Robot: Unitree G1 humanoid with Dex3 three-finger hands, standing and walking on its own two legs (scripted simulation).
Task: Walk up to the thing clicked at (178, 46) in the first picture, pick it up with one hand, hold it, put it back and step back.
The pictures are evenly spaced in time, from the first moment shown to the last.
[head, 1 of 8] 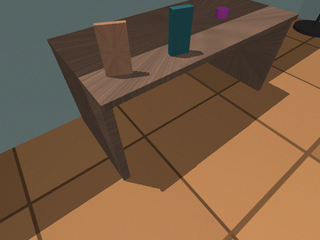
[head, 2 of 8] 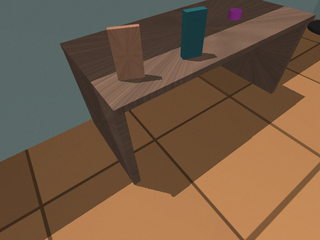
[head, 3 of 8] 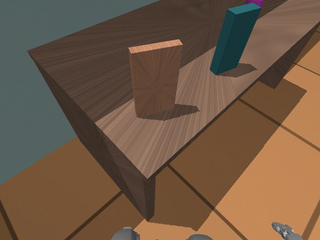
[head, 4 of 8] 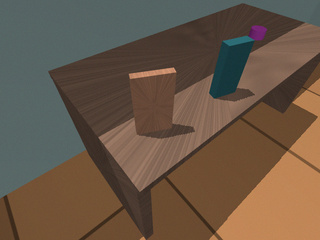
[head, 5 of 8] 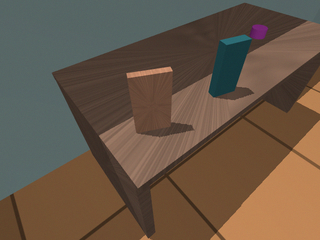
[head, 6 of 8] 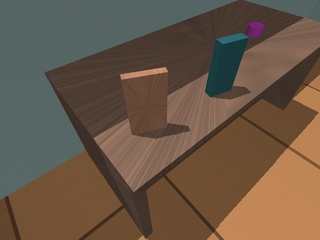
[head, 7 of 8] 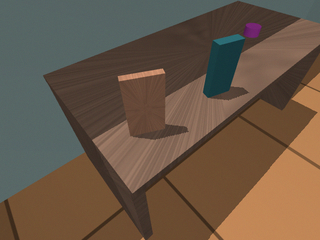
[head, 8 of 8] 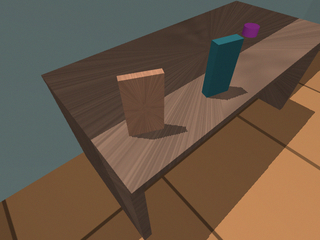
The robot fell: no
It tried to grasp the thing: no
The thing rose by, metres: 0.00
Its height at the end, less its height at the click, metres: +0.00
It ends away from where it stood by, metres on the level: 0.00
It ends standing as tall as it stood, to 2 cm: yes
